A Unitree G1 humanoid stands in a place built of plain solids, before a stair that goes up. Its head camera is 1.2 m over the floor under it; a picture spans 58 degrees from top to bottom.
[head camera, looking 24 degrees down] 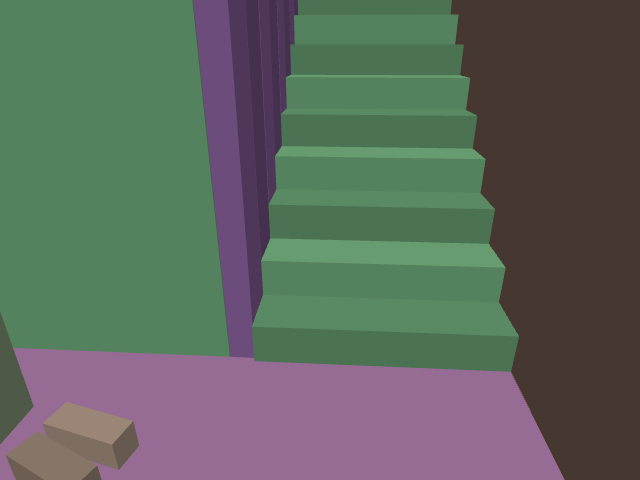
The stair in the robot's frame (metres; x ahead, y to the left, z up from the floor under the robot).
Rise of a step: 0.17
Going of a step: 0.24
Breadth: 1.05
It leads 4 degrees to the right of straight ahead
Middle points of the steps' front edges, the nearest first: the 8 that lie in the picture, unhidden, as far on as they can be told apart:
1.41 -0.25 0.18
1.66 -0.26 0.35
1.90 -0.28 0.52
2.15 -0.29 0.70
2.39 -0.31 0.87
2.64 -0.33 1.04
2.88 -0.34 1.22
3.13 -0.36 1.39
